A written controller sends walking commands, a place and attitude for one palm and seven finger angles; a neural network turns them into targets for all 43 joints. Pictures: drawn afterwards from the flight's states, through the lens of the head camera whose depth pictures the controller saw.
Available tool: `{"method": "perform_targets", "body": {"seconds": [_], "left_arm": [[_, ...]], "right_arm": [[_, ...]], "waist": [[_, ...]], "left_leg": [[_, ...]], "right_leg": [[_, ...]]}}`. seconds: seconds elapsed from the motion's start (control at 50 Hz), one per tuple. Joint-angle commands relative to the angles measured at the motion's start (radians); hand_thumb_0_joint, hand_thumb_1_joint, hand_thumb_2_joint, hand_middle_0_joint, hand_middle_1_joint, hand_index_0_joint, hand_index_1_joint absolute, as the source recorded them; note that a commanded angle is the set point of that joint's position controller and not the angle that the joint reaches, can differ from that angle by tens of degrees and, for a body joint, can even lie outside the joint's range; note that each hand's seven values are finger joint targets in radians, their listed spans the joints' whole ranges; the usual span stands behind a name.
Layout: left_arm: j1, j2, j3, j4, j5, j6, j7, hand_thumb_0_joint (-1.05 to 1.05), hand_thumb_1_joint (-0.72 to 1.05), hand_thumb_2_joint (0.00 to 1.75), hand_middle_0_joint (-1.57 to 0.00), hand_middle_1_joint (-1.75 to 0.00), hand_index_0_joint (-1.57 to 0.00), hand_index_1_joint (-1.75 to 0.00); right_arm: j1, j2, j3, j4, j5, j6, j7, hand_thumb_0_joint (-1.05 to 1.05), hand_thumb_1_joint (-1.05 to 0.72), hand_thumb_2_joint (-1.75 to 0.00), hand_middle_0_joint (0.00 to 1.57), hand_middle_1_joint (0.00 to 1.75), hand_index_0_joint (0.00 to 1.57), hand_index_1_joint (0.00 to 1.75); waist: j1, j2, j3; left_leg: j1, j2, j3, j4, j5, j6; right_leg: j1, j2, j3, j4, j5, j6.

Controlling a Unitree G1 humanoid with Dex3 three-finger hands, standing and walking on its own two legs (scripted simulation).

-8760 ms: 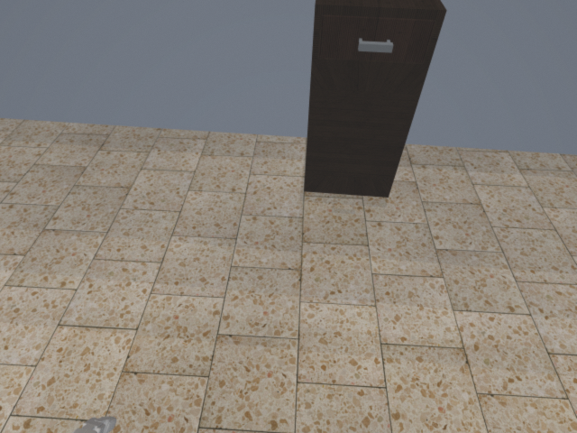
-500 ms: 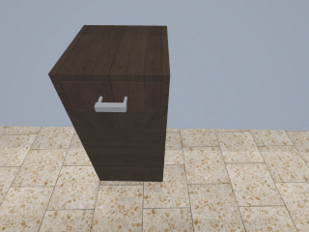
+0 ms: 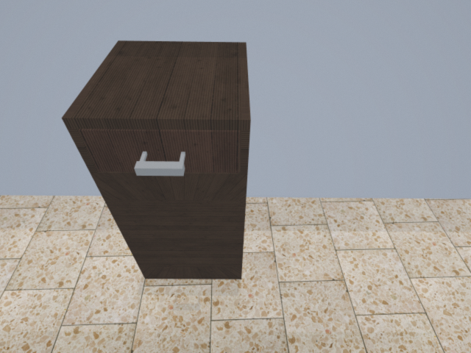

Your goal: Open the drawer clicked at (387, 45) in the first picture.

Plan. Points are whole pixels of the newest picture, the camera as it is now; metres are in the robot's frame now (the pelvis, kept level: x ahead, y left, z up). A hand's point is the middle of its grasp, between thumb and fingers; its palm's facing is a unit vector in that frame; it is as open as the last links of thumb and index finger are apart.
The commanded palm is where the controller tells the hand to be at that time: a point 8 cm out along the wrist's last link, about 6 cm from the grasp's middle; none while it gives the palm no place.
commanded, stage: raise the hand with hooked fingers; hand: left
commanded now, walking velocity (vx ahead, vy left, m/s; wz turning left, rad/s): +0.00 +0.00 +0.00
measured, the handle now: (161, 162) +0.54 +0.21 -0.01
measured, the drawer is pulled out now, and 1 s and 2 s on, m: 0.00 0.00 0.00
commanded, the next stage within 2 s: move the hooked fingers above the handle in 1.98 s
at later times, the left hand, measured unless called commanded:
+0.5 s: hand (122, 340) +0.16 +0.20 -0.06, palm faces -0.06 -0.18 -0.98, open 8.6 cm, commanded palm +0.15 +0.23 -0.01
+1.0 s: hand (105, 269) +0.25 +0.24 +0.01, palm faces +0.02 -0.08 -1.00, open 11.5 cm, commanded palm +0.23 +0.24 +0.07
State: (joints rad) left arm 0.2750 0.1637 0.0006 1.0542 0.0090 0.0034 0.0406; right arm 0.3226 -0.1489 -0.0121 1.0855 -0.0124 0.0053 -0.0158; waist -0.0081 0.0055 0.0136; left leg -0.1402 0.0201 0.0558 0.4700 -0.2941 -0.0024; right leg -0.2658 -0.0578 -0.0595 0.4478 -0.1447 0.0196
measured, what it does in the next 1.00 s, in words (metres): stands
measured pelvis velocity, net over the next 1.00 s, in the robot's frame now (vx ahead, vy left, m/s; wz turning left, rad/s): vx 0.04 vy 0.00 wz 0.04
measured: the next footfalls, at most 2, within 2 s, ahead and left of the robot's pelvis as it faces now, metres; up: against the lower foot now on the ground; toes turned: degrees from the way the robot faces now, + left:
none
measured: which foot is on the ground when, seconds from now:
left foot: down 0.00-1.00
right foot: down 0.00-1.00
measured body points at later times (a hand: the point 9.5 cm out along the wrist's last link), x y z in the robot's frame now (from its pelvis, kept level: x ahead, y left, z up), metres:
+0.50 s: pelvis +0.00 -0.01 -0.03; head +0.03 -0.02 +0.42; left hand +0.16 +0.21 +0.00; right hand +0.26 -0.25 -0.07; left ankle -0.02 +0.12 -0.74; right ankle +0.06 -0.13 -0.74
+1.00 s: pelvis +0.04 +0.00 -0.02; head +0.08 -0.03 +0.43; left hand +0.24 +0.24 +0.07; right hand +0.22 -0.21 -0.14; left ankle -0.02 +0.12 -0.74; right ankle +0.06 -0.13 -0.74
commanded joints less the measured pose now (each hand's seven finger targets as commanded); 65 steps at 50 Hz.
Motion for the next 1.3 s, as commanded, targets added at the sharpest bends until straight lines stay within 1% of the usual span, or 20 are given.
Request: {"method": "perform_targets", "body": {"seconds": [0.0, 0.04, 0.06, 0.08, 0.1, 0.12, 0.14, 0.16, 0.2, 0.24, 0.28, 0.32, 0.44, 0.52, 0.62, 0.7, 0.8, 0.84, 1.04, 1.28], "left_arm": [[0.059, 0.094, 0.024, -0.022, 0.003, -0.020, 0.004, 0.00, 0.90, 0.90, -0.20, -0.30, -0.20, -0.30], [0.064, 0.086, 0.023, -0.018, 0.004, -0.019, 0.005, 0.00, 0.90, 0.90, -0.20, -0.30, -0.20, -0.30], [0.119, 0.114, 0.015, 0.024, 0.008, -0.022, 0.039, 0.00, 0.90, 0.90, -0.20, -0.30, -0.20, -0.30], [-0.724, 0.417, 0.003, -1.448, 0.189, -0.196, 0.044, 0.00, 0.88, 0.89, -0.20, -0.32, -0.20, -0.32], [-0.220, 0.384, 0.054, -1.196, 0.216, -0.113, 0.134, 0.00, 0.85, 0.88, -0.20, -0.33, -0.20, -0.33], [0.050, 0.169, -0.056, -1.090, 0.210, 0.036, 0.180, 0.00, 0.83, 0.87, -0.21, -0.34, -0.21, -0.34], [0.053, 0.108, -0.102, -1.028, 0.269, 0.050, 0.185, 0.00, 0.81, 0.86, -0.21, -0.36, -0.21, -0.36], [-0.052, 0.183, -0.086, -1.099, 0.346, 0.026, 0.205, 0.00, 0.78, 0.85, -0.21, -0.37, -0.21, -0.37], [0.047, 0.192, -0.089, -1.056, 0.561, -0.007, 0.251, 0.00, 0.74, 0.83, -0.21, -0.40, -0.21, -0.40], [0.244, 0.207, -0.045, -1.029, 0.755, -0.024, 0.309, 0.00, 0.69, 0.81, -0.22, -0.43, -0.22, -0.43], [0.416, 0.163, -0.066, -0.956, 0.895, -0.043, 0.349, 0.00, 0.64, 0.79, -0.22, -0.47, -0.22, -0.47], [0.448, 0.176, -0.038, -0.989, 0.984, -0.079, 0.370, 0.00, 0.60, 0.77, -0.22, -0.50, -0.22, -0.50], [0.200, 0.280, 0.065, -1.223, 1.149, -0.137, 0.497, 0.00, 0.46, 0.71, -0.23, -0.58, -0.23, -0.58], [-0.113, 0.336, 0.072, -1.403, 1.158, -0.159, 0.546, 0.00, 0.36, 0.67, -0.24, -0.64, -0.24, -0.64], [-0.076, 0.323, 0.033, -1.387, 1.087, -0.092, 0.497, 0.00, 0.25, 0.62, -0.25, -0.72, -0.25, -0.72], [0.031, 0.300, -0.007, -1.310, 1.040, 0.015, 0.378, 0.00, 0.15, 0.58, -0.25, -0.78, -0.25, -0.78], [0.064, 0.368, 0.060, -1.318, 1.024, 0.019, 0.287, 0.00, 0.04, 0.53, -0.26, -0.86, -0.26, -0.86], [0.038, 0.379, 0.077, -1.350, 1.029, -0.006, 0.288, 0.00, -0.01, 0.51, -0.27, -0.88, -0.27, -0.88], [-0.120, 0.404, 0.106, -1.377, 0.990, -0.045, 0.307, 0.00, -0.24, 0.41, -0.28, -1.03, -0.28, -1.03], [-0.391, 0.468, 0.078, -1.287, 0.965, 0.029, 0.157, 0.00, -0.50, 0.30, -0.30, -1.20, -0.30, -1.20]], "right_arm": [[0.064, -0.103, -0.018, -0.020, 0.001, -0.014, -0.005, 0.00, -0.90, -0.90, 0.20, 0.30, 0.20, 0.30], [0.068, -0.099, -0.017, -0.015, 0.001, -0.015, -0.005, 0.00, -0.90, -0.90, 0.20, 0.30, 0.20, 0.30], [-0.032, -0.122, -0.011, -0.083, 0.005, -0.036, -0.002, 0.00, -0.90, -0.90, 0.20, 0.30, 0.20, 0.30], [-0.110, -0.255, 0.019, -0.431, 0.067, -0.172, -0.052, 0.00, -0.90, -0.90, 0.20, 0.30, 0.20, 0.30], [-0.173, -0.210, -0.001, -0.405, 0.052, -0.281, -0.091, 0.00, -0.90, -0.90, 0.20, 0.30, 0.20, 0.30], [-0.169, -0.155, -0.011, -0.402, 0.079, -0.316, -0.093, 0.00, -0.90, -0.90, 0.20, 0.30, 0.20, 0.30], [-0.142, -0.168, -0.002, -0.371, 0.078, -0.330, -0.097, 0.00, -0.90, -0.90, 0.20, 0.30, 0.20, 0.30], [-0.187, -0.205, -0.007, -0.431, 0.056, -0.341, -0.094, 0.00, -0.90, -0.90, 0.20, 0.30, 0.20, 0.30], [-0.175, -0.228, -0.023, -0.495, -0.001, -0.323, -0.074, 0.00, -0.90, -0.90, 0.20, 0.30, 0.20, 0.30], [-0.207, -0.213, -0.053, -0.587, -0.033, -0.273, -0.034, 0.00, -0.90, -0.90, 0.20, 0.30, 0.20, 0.30], [-0.239, -0.210, -0.061, -0.642, -0.054, -0.182, 0.007, 0.00, -0.90, -0.90, 0.20, 0.30, 0.20, 0.30], [-0.283, -0.208, -0.062, -0.688, -0.056, -0.096, 0.045, 0.00, -0.90, -0.90, 0.20, 0.30, 0.20, 0.30], [-0.350, -0.186, -0.060, -0.755, -0.076, 0.008, 0.072, 0.00, -0.90, -0.90, 0.20, 0.30, 0.20, 0.30], [-0.324, -0.182, -0.073, -0.734, -0.094, 0.017, 0.060, 0.00, -0.90, -0.90, 0.20, 0.30, 0.20, 0.30], [-0.327, -0.191, -0.060, -0.725, -0.089, 0.026, 0.052, 0.00, -0.90, -0.90, 0.20, 0.30, 0.20, 0.30], [-0.344, -0.172, -0.029, -0.735, -0.053, 0.046, 0.036, 0.00, -0.90, -0.90, 0.20, 0.30, 0.20, 0.30], [-0.324, -0.165, -0.002, -0.704, -0.049, 0.027, 0.020, 0.00, -0.90, -0.90, 0.20, 0.30, 0.20, 0.30], [-0.319, -0.168, -0.006, -0.695, -0.053, 0.021, 0.020, 0.00, -0.90, -0.90, 0.20, 0.30, 0.20, 0.30], [-0.288, -0.189, -0.057, -0.651, -0.041, 0.007, 0.013, 0.00, -0.90, -0.90, 0.20, 0.30, 0.20, 0.30], [-0.318, -0.193, -0.037, -0.634, -0.007, 0.043, -0.005, 0.00, -0.90, -0.90, 0.20, 0.30, 0.20, 0.30]], "waist": [[0.003, -0.008, 0.061], [0.004, -0.017, 0.062], [0.038, -0.030, 0.111], [-0.047, 0.281, -0.369], [0.061, 0.366, -0.316], [0.034, 0.254, -0.142], [0.000, 0.113, -0.041], [-0.019, 0.003, 0.098], [-0.006, -0.118, 0.037], [0.062, -0.083, -0.071], [0.096, -0.229, -0.010], [0.129, -0.274, -0.034], [0.135, -0.062, -0.229], [0.057, 0.036, -0.385], [0.034, 0.092, -0.375], [0.064, -0.056, -0.265], [0.097, -0.077, -0.272], [0.103, -0.010, -0.271], [0.085, 0.002, -0.317], [0.098, 0.012, -0.230]], "left_leg": [[-0.151, 0.071, -0.070, -0.137, 0.033, 0.018], [-0.150, 0.073, -0.074, -0.144, 0.034, 0.020], [-0.184, 0.100, -0.025, -0.006, 0.111, 0.000], [0.047, -0.017, -0.042, -0.140, 0.152, 0.041], [0.002, -0.008, -0.014, -0.135, 0.150, 0.022], [-0.150, 0.002, -0.047, -0.174, -0.024, -0.014], [-0.195, -0.012, -0.036, -0.133, -0.060, 0.002], [-0.266, -0.026, -0.085, -0.104, -0.146, 0.014], [-0.310, -0.041, -0.082, -0.025, -0.186, 0.021], [-0.313, -0.071, -0.044, 0.027, -0.144, 0.006], [-0.398, -0.075, -0.030, 0.078, -0.098, 0.001], [-0.416, -0.085, -0.025, 0.106, -0.053, 0.005], [-0.360, -0.084, -0.040, 0.213, 0.053, 0.015], [-0.245, -0.070, -0.099, 0.360, 0.086, 0.021], [-0.233, -0.068, -0.094, 0.359, 0.174, 0.019], [-0.320, -0.052, -0.073, 0.232, 0.104, 0.024], [-0.296, -0.044, -0.057, 0.161, 0.206, 0.021], [-0.267, -0.041, -0.059, 0.142, 0.241, 0.019], [-0.178, -0.043, -0.054, 0.112, 0.312, 0.018], [-0.122, -0.044, -0.031, -0.009, 0.303, 0.018]], "right_leg": [[0.091, -0.061, 0.085, -0.086, -0.014, -0.028], [0.095, -0.059, 0.080, -0.087, -0.011, -0.025], [0.065, -0.092, 0.081, 0.028, 0.221, -0.038], [0.205, 0.042, 0.132, 0.073, 0.067, -0.057], [0.127, 0.053, 0.047, 0.125, -0.071, -0.092], [0.036, 0.063, 0.005, 0.124, -0.147, -0.070], [-0.022, 0.071, 0.006, 0.078, -0.137, -0.052], [-0.107, 0.071, 0.062, 0.049, -0.227, -0.052], [-0.187, 0.066, 0.075, 0.062, -0.390, -0.052], [-0.158, 0.083, 0.129, 0.069, -0.461, -0.076], [-0.194, 0.092, 0.184, 0.055, -0.454, -0.092], [-0.143, 0.079, 0.249, 0.051, -0.359, -0.101], [-0.213, 0.089, 0.228, 0.232, -0.135, -0.112], [-0.411, 0.078, 0.243, 0.322, -0.148, -0.102], [-0.368, 0.093, 0.176, 0.328, -0.040, -0.100], [-0.166, 0.093, 0.128, 0.253, -0.017, -0.081], [-0.008, 0.078, 0.141, 0.221, 0.124, -0.073], [0.004, 0.075, 0.143, 0.213, 0.143, -0.077], [0.025, 0.058, 0.103, 0.179, 0.173, -0.067], [0.123, 0.057, 0.079, 0.077, 0.154, -0.064]]}}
